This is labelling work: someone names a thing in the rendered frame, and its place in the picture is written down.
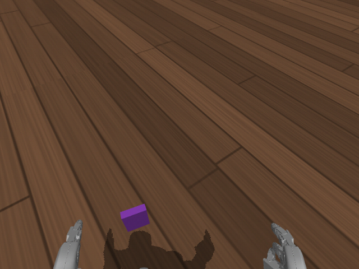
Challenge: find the carton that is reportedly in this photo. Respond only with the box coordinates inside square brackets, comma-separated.
[120, 204, 150, 232]

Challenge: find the right robot hand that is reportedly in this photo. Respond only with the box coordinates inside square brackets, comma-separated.
[263, 223, 307, 269]

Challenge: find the left robot hand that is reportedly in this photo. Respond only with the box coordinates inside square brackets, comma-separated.
[53, 220, 82, 269]

